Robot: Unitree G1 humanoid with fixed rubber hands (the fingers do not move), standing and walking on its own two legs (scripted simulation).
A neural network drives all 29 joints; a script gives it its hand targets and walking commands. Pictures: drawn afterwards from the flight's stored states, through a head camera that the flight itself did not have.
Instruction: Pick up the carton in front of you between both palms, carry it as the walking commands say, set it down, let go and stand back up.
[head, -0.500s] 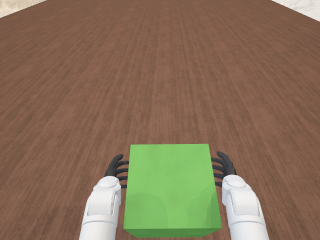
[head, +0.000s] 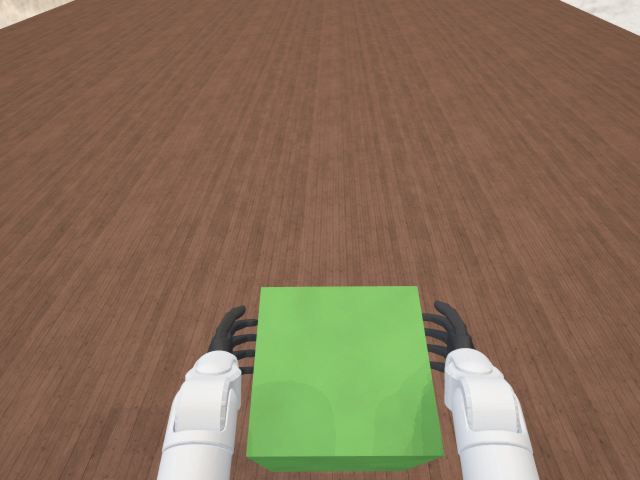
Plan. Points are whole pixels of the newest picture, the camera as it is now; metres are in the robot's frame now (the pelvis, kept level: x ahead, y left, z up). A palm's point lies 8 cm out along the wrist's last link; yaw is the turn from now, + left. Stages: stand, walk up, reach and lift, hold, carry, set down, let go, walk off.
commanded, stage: carry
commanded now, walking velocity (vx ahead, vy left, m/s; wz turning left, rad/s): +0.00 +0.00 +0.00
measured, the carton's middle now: (338, 386) +0.31 +0.00 -0.06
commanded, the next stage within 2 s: hold in 0.16 s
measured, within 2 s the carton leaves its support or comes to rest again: neither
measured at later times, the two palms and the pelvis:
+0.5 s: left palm (196, 386) +0.25 +0.17 +0.05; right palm (440, 353) +0.29 -0.13 +0.05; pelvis -0.01 -0.01 +0.01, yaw +7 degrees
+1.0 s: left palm (213, 374) +0.26 +0.15 +0.05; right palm (451, 337) +0.31 -0.14 +0.05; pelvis +0.00 -0.04 +0.01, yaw +10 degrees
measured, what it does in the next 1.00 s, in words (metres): stands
